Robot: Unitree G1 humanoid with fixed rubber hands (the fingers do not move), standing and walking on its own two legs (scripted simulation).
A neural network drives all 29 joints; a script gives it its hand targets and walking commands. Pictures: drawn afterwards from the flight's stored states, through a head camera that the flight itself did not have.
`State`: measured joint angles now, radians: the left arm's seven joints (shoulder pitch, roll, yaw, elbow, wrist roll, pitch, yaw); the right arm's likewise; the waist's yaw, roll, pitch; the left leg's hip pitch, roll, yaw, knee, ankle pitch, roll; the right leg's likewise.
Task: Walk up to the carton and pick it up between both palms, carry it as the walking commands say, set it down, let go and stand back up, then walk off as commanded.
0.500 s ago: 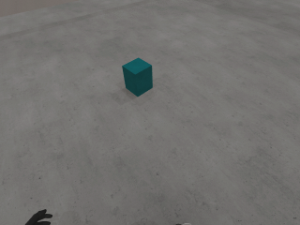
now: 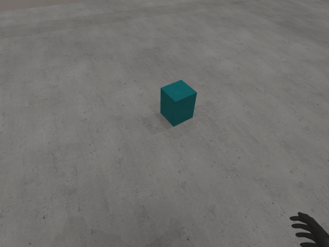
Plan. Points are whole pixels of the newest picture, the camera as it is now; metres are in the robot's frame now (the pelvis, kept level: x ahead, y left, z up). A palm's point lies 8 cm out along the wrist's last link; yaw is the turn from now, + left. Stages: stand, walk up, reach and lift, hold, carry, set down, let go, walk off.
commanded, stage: walk up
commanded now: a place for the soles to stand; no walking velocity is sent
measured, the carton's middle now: (177, 103) +1.31 -0.03 -0.62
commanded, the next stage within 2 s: none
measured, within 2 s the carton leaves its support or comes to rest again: neither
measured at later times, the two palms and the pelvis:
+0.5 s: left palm (70, 160) +0.36 +0.32 -0.04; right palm (302, 211) +0.28 -0.35 -0.09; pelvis +0.23 -0.01 +0.01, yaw -2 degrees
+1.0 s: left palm (75, 128) +0.52 +0.38 -0.08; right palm (268, 136) +0.50 -0.30 -0.04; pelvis +0.43 +0.05 +0.01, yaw -3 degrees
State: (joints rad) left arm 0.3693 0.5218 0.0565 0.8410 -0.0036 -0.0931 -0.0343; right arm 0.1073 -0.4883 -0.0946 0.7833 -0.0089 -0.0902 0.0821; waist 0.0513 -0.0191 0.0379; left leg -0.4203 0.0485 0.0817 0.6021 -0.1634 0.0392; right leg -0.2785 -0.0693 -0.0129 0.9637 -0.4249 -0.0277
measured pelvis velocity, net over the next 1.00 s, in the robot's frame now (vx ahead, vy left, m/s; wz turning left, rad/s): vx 0.43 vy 0.05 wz -0.05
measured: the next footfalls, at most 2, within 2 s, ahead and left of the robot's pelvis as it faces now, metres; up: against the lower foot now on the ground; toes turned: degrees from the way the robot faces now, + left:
right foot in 0.34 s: +0.33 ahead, -0.13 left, +0.00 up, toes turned -8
left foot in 0.74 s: +0.50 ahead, +0.16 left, +0.00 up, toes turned +4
